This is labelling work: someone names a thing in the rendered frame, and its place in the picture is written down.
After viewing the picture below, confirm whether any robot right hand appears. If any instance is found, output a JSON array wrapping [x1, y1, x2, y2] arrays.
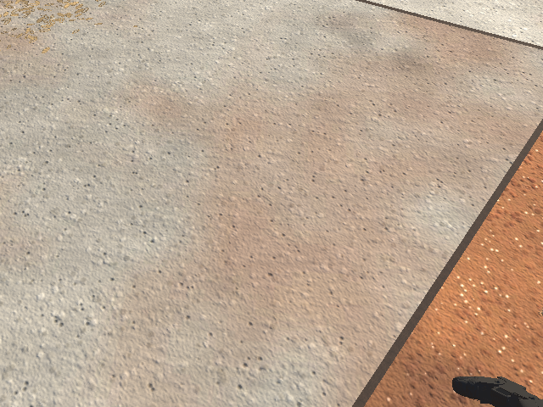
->
[[452, 376, 543, 407]]

